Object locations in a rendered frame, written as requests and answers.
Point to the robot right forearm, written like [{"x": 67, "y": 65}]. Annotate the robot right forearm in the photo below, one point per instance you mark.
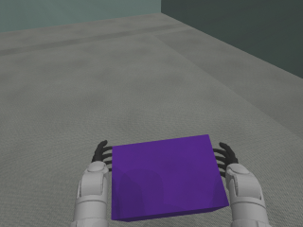
[{"x": 246, "y": 198}]

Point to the carton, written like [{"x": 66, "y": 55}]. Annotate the carton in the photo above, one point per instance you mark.
[{"x": 165, "y": 178}]

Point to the left robot hand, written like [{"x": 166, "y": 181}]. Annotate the left robot hand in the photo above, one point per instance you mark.
[{"x": 99, "y": 151}]

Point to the right robot hand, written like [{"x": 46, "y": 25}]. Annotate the right robot hand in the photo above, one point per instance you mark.
[{"x": 230, "y": 157}]

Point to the robot left forearm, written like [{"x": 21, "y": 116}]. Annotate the robot left forearm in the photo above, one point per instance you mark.
[{"x": 92, "y": 197}]

